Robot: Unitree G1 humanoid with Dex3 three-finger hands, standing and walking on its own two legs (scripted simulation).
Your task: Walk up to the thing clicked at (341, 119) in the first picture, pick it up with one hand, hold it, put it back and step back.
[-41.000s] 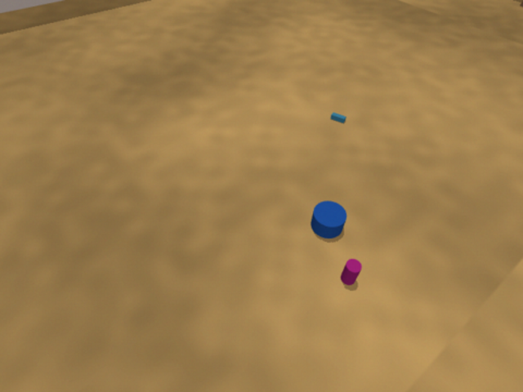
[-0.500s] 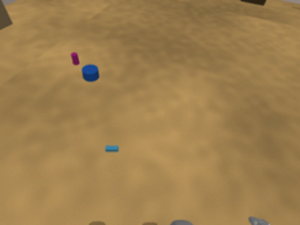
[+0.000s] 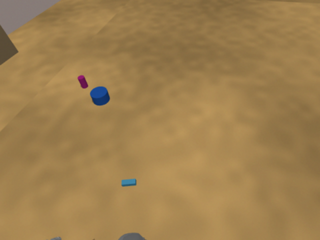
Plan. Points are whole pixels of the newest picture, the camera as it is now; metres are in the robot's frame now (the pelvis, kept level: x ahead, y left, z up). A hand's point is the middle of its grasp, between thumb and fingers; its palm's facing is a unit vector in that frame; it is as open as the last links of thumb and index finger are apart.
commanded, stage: walk up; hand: left
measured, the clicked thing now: (129, 182) +0.56 +0.25 -0.75
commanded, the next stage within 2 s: stand in 2.00 s
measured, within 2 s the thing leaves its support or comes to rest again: neither
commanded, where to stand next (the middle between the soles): +0.20 +0.04 m, yaw +1 degrees
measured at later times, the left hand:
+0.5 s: hand out of the picture +0.16 +0.34 -0.17, palm faces -0.07 -0.95 -0.30, open 7.4 cm
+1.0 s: hand (72, 208) +0.24 +0.29 -0.14, palm faces -0.07 -0.94 -0.33, open 7.4 cm
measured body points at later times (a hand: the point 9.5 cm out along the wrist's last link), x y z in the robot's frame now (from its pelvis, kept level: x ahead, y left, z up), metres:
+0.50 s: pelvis +0.11 +0.08 +0.00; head +0.14 +0.12 +0.45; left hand +0.16 +0.39 -0.15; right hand +0.16 -0.24 -0.08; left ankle +0.16 +0.17 -0.73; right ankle +0.13 -0.10 -0.67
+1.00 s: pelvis +0.13 +0.04 +0.00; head +0.13 +0.04 +0.45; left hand +0.25 +0.34 -0.12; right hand +0.19 -0.26 -0.13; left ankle +0.16 +0.16 -0.73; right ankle +0.14 -0.08 -0.73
